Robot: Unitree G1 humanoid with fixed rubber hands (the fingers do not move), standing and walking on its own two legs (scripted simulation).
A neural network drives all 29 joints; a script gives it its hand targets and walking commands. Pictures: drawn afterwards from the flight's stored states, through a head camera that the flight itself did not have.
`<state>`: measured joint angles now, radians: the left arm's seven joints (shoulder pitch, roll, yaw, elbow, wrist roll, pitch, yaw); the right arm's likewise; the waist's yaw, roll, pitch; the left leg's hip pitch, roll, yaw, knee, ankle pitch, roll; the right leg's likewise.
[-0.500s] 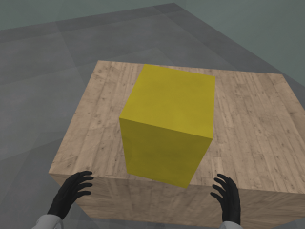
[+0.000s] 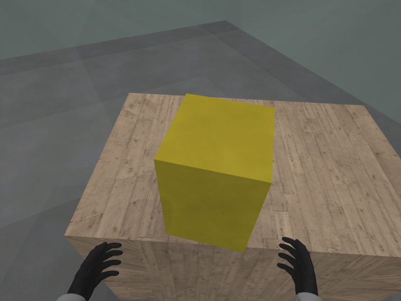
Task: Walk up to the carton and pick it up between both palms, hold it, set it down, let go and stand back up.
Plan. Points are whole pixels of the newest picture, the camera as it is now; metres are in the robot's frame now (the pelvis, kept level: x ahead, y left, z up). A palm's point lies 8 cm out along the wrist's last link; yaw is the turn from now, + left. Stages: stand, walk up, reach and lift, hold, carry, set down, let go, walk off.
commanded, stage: set down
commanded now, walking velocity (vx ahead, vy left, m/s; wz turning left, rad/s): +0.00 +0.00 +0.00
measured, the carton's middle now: (215, 176) +0.40 -0.03 +0.01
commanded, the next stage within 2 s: let go in 0.98 s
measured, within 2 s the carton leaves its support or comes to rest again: neither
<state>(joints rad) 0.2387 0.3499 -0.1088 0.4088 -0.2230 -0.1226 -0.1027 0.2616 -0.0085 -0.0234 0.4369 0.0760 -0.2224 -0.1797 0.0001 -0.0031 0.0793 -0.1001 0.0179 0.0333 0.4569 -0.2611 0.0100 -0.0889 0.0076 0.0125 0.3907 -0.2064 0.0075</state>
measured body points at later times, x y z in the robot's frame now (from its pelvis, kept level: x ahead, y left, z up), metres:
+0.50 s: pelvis +0.02 -0.01 +0.00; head +0.02 -0.01 +0.45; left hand +0.18 +0.22 -0.07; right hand +0.18 -0.22 -0.07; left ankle +0.00 +0.11 -0.74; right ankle +0.01 -0.13 -0.74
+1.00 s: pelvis +0.02 -0.02 +0.00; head +0.03 -0.01 +0.45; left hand +0.17 +0.21 -0.09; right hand +0.18 -0.23 -0.09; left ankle +0.00 +0.11 -0.74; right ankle +0.01 -0.13 -0.74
